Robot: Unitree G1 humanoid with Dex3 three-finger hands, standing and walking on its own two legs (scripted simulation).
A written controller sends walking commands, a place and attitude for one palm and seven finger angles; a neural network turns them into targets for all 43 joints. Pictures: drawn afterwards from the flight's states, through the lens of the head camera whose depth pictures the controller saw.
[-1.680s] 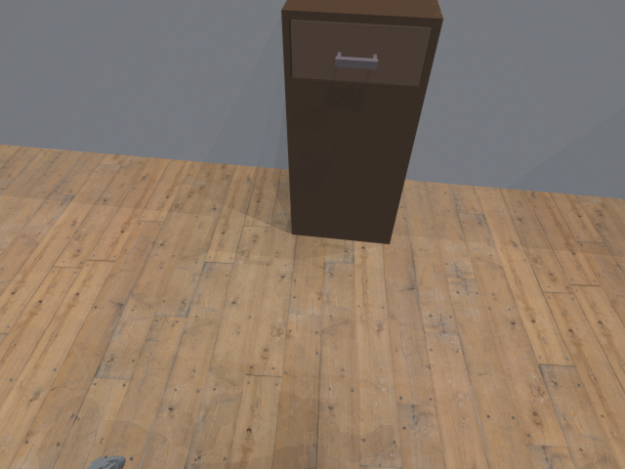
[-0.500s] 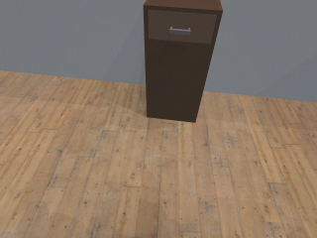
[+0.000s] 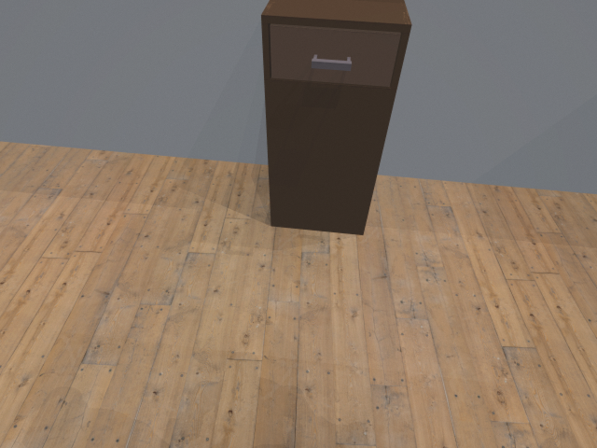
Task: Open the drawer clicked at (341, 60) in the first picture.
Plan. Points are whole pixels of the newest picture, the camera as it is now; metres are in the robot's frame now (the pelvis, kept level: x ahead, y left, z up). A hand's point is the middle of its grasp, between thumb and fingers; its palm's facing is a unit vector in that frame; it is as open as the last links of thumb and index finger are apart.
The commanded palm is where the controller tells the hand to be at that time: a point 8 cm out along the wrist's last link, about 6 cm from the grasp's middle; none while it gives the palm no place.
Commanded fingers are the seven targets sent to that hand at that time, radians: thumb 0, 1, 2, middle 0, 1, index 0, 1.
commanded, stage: walk to a spot facing it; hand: left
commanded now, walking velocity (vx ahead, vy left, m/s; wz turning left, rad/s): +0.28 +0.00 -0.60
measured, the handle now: (331, 61) +1.16 -0.01 +0.03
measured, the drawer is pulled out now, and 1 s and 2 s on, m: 0.00 0.00 0.00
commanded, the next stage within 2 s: none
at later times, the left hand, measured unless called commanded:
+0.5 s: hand out of the picture +0.10 +0.14 -0.16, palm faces -0.16 -0.97 -0.18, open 7.4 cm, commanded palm none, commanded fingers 0.00 0.90 0.90 -0.20 -0.30 -0.20 -0.30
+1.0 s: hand (264, 265) +0.51 +0.12 -0.16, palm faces -0.50 -0.83 -0.22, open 7.4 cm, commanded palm none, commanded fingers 0.00 0.90 0.90 -0.20 -0.30 -0.20 -0.30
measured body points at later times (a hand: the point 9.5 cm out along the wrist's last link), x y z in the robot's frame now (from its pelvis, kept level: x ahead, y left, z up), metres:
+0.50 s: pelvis +0.12 -0.04 +0.00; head +0.15 -0.05 +0.45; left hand +0.11 +0.19 -0.15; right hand +0.16 -0.29 -0.15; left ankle +0.23 +0.10 -0.67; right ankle +0.03 -0.10 -0.74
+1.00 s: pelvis +0.30 -0.01 +0.00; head +0.33 +0.00 +0.44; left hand +0.54 +0.16 -0.14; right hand +0.19 -0.24 -0.14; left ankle +0.37 +0.06 -0.74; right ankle +0.29 -0.16 -0.68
